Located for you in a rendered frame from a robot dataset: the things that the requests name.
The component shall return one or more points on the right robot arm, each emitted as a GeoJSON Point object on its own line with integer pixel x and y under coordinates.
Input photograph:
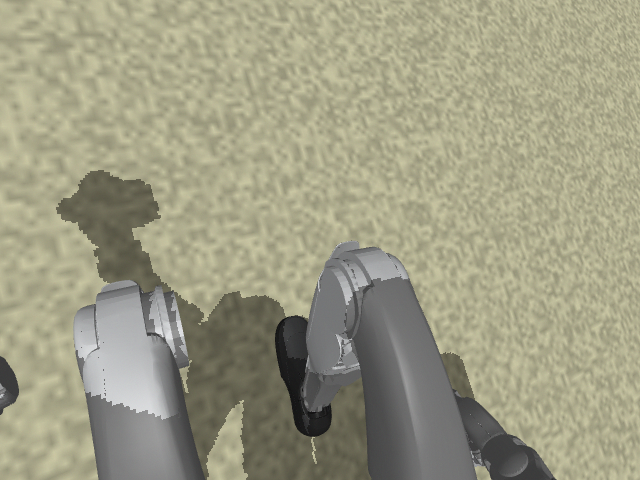
{"type": "Point", "coordinates": [506, 457]}

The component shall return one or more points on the right robot foot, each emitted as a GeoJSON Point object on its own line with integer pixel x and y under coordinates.
{"type": "Point", "coordinates": [292, 354]}

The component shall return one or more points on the left robot arm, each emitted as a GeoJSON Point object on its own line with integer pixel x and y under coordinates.
{"type": "Point", "coordinates": [9, 389]}

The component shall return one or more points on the right robot hand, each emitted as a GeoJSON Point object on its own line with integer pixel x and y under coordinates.
{"type": "Point", "coordinates": [479, 424]}

